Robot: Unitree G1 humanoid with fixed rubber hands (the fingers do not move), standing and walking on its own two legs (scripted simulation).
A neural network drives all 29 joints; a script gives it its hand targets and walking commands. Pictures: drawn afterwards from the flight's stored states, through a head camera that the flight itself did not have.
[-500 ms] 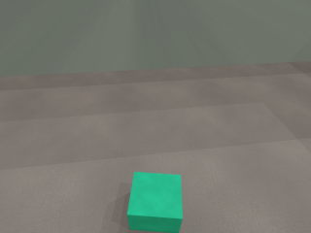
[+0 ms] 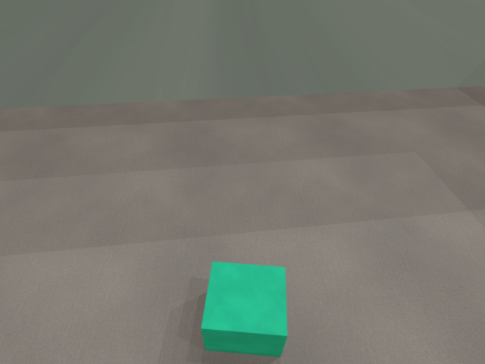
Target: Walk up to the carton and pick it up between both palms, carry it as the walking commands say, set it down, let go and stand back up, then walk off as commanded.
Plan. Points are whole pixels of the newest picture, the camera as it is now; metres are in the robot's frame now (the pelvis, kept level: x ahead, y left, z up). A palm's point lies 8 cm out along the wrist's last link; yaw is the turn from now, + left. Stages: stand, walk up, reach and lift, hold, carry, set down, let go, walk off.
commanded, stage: walk off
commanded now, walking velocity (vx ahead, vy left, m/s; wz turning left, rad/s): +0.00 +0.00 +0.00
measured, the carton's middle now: (245, 308) +0.51 -0.01 -0.67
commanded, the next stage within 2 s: none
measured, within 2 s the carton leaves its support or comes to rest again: neither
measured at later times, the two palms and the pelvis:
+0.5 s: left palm out of the picture +0.04 +0.27 -0.15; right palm out of the picture +0.01 -0.25 -0.13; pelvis -0.03 +0.03 -0.01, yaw -6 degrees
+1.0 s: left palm out of the picture -0.01 +0.32 -0.15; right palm out of the picture -0.18 -0.14 -0.16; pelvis -0.15 +0.11 -0.02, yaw -27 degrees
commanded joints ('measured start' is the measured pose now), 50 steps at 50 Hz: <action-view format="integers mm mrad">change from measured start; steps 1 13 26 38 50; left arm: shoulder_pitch -64 -23 -131 -52 107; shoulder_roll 221 101 152 44 105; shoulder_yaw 42 9 87 118 130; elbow -63 -30 -122 -103 -107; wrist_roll -2 -14 3 5 14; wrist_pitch -25 13 82 126 108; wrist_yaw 13 15 20 8 -2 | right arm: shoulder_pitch -60 -18 113 -70 -19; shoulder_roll -233 -117 -82 -59 0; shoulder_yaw -46 -21 -56 -54 -76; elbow -70 -32 -48 -166 -157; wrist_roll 2 22 26 -11 -5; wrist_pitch -24 34 52 76 90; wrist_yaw -13 -29 -59 -81 -75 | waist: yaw -4 -5 -55 2 31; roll -8 -49 -98 204 -408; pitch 46 33 -136 -22 54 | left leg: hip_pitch -91 -22 6 9 -547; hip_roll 134 142 90 318 126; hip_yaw -152 -61 -44 -49 192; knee -144 -20 -1 -78 366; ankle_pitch -46 190 -63 257 -409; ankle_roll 21 -20 -29 168 -78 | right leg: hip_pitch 8 -49 -123 -347 61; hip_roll -108 -130 -144 1 -411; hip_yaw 124 136 264 -49 468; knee -105 -35 25 772 -161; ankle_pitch -68 300 295 -268 73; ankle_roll -49 -9 -41 126 -95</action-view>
